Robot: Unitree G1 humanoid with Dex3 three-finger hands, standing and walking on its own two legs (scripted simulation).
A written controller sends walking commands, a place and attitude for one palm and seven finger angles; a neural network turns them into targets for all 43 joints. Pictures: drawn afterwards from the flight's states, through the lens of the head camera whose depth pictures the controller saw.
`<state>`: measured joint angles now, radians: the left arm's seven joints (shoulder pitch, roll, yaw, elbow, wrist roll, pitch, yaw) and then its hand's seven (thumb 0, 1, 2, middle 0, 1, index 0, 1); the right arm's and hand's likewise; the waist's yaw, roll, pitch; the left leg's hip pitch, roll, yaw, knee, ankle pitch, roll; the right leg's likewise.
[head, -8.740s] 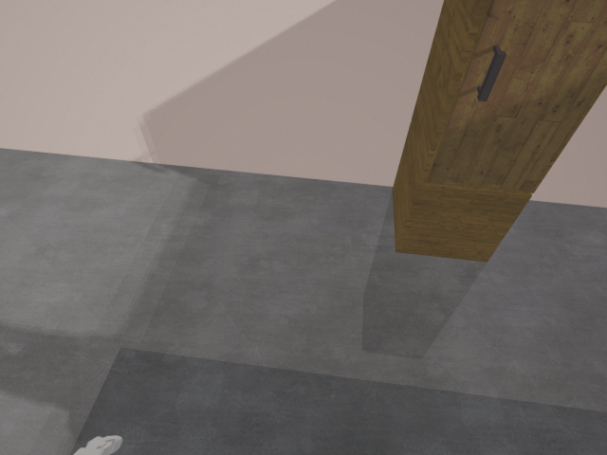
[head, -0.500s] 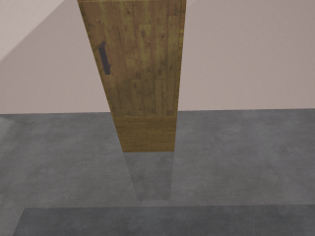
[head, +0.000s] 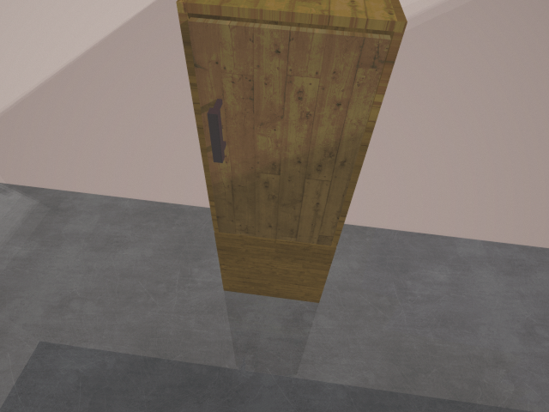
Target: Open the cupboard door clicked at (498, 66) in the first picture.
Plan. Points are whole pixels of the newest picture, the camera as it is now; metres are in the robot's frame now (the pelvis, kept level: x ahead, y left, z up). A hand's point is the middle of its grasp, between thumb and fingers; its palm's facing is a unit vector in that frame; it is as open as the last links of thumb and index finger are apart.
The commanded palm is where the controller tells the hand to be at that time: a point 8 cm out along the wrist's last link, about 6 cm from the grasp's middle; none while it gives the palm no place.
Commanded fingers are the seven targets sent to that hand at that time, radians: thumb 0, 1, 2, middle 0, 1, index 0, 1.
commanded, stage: come to a stop and stand still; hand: left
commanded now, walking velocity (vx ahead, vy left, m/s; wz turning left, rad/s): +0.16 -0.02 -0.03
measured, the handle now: (218, 131) +0.61 +0.18 +0.06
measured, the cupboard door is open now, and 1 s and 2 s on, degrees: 0 0 0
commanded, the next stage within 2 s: look again from close up in 0.96 s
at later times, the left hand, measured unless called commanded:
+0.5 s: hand out of the picture +0.14 +0.18 -0.15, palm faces +0.02 -0.96 -0.26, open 7.3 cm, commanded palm none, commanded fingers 0.00 0.90 0.90 -0.20 -0.30 -0.20 -0.30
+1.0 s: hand out of the picture +0.07 +0.23 -0.16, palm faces +0.01 -0.96 -0.27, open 7.4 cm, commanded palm none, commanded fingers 0.00 0.90 0.90 -0.20 -0.30 -0.20 -0.30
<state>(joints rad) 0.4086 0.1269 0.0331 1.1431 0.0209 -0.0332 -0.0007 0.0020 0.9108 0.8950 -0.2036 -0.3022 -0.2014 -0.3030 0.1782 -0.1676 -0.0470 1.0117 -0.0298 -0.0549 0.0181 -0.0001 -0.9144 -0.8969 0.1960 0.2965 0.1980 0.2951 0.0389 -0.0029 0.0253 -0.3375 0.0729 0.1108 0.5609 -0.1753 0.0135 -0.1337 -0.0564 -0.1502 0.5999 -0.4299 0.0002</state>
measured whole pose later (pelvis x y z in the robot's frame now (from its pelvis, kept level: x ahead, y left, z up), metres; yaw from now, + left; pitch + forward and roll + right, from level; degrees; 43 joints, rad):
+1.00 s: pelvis +0.03 +0.03 +0.00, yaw -2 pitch -3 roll +1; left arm 0.33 0.22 0.01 0.93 0.02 0.03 0.01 0.01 0.91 0.90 -0.20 -0.30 -0.20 -0.30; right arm 0.28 -0.20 -0.03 0.87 -0.02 0.01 0.00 0.00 -0.91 -0.90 0.20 0.30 0.20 0.30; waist 0.01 0.02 0.00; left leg -0.22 0.01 0.07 0.62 -0.36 0.02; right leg -0.35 -0.08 -0.02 0.60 -0.20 0.03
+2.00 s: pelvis +0.04 +0.00 -0.05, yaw +1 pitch +11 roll +1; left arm 0.35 0.26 0.33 0.37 -0.37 -0.66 -0.49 0.00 0.74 0.83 -0.22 -0.41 -0.21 -0.41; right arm 0.17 -0.27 -0.05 0.59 0.02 -0.38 -0.02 0.01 -0.91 -0.90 0.20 0.30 0.20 0.30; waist 0.04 -0.02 -0.09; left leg -0.68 0.02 0.00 1.01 -0.51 -0.03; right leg -0.81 -0.08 -0.06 1.00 -0.38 0.00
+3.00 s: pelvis +0.06 +0.02 -0.04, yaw +1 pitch +9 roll -2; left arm 0.12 0.39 0.40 0.23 -0.37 -0.23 -0.51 -0.01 -0.40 0.34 -0.30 -1.14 -0.29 -1.14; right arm 0.27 -0.27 0.04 0.54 0.04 -0.26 -0.07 0.01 -0.91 -0.90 0.20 0.30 0.20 0.30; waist 0.01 0.02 -0.09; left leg -0.58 0.03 -0.02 0.95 -0.52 0.00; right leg -0.66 -0.06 -0.08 0.87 -0.35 0.02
